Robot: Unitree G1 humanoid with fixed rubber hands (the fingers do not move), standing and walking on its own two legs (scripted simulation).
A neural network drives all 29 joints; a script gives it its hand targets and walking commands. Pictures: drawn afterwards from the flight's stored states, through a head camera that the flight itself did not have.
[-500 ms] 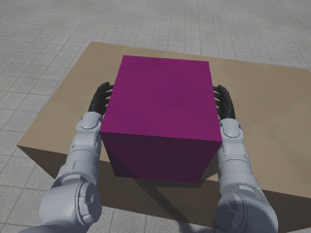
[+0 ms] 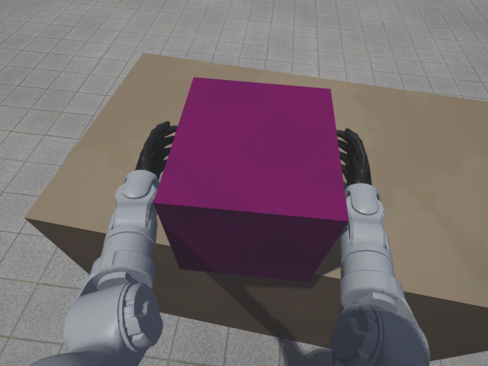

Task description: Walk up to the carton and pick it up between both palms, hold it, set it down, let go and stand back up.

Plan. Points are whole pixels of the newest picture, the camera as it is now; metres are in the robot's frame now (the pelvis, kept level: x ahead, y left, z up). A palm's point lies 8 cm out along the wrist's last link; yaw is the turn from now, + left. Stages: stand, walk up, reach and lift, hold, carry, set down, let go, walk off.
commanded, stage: set down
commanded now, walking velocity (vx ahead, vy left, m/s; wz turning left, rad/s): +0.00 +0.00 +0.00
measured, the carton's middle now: (252, 182) +0.43 -0.03 +0.03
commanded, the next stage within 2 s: none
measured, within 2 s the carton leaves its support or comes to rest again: neither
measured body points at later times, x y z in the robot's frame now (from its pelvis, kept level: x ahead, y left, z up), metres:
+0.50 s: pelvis +0.00 +0.00 +0.00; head +0.08 +0.00 +0.44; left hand +0.46 +0.14 +0.05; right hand +0.42 -0.20 +0.06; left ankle +0.00 +0.09 -0.75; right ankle -0.01 -0.09 -0.75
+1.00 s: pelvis +0.00 +0.02 -0.01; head +0.07 +0.03 +0.43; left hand +0.49 +0.18 +0.07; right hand +0.43 -0.23 +0.07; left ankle +0.00 +0.09 -0.75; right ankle -0.01 -0.09 -0.75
